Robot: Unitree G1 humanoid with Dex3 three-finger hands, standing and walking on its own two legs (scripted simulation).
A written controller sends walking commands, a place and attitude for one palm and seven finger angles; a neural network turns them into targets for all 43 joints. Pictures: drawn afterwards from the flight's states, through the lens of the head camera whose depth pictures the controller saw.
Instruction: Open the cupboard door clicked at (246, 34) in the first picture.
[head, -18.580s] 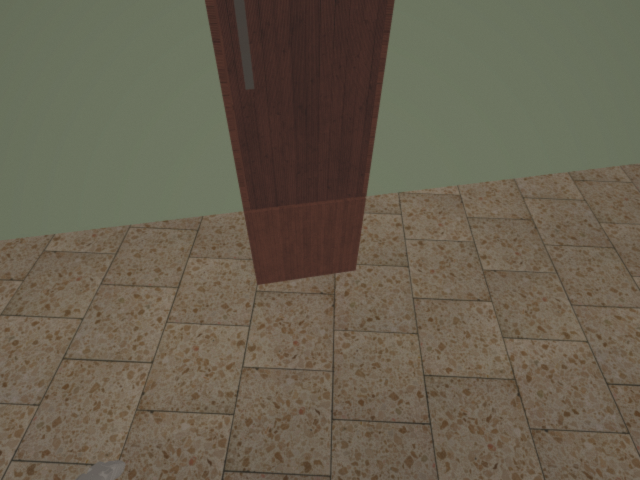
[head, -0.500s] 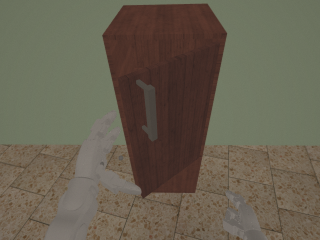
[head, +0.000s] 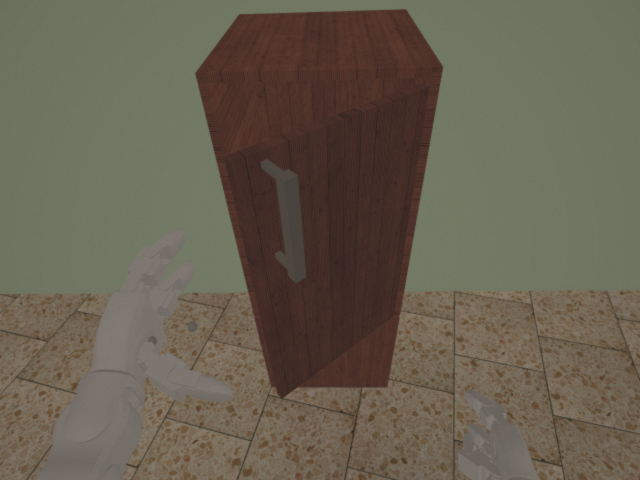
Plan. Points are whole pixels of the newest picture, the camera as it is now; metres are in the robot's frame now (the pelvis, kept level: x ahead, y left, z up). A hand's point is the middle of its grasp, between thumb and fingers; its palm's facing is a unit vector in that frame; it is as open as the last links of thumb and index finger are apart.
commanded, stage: draw the hand back to the body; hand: left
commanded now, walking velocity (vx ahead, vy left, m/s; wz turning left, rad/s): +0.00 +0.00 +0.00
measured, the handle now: (284, 224) +0.40 +0.09 +0.15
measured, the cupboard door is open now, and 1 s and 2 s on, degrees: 39 39 39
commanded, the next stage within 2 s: step back with the hand held close in 1.28 s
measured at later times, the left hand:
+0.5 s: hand (118, 343) +0.20 +0.23 +0.15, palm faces +0.30 -0.90 -0.31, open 13.9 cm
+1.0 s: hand (53, 326) +0.21 +0.30 +0.16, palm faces +0.44 -0.81 -0.39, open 8.2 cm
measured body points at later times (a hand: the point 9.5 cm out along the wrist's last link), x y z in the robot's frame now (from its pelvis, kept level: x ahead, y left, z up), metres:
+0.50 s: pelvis -0.01 +0.02 +0.01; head -0.02 +0.00 +0.46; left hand +0.18 +0.27 +0.17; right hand +0.18 -0.20 -0.08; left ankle +0.01 +0.13 -0.74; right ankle -0.02 -0.08 -0.74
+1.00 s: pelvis +0.01 +0.04 +0.01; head +0.00 +0.02 +0.46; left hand +0.18 +0.34 +0.18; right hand +0.20 -0.19 -0.07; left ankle +0.01 +0.13 -0.74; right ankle -0.02 -0.08 -0.74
